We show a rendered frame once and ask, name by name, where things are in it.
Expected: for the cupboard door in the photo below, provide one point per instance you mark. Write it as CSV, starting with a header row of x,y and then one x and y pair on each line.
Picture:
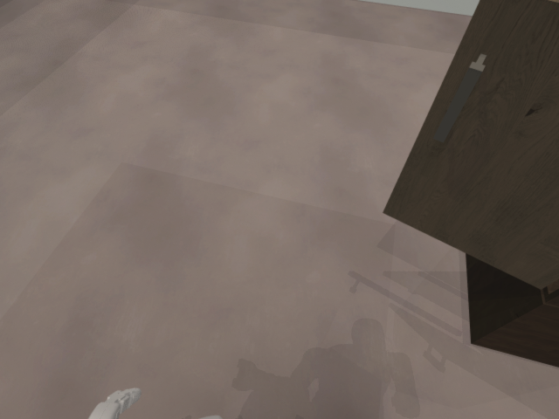
x,y
491,189

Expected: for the handle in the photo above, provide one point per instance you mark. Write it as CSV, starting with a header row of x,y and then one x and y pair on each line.
x,y
472,75

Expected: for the robot left hand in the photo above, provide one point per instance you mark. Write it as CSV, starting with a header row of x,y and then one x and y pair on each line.
x,y
116,404

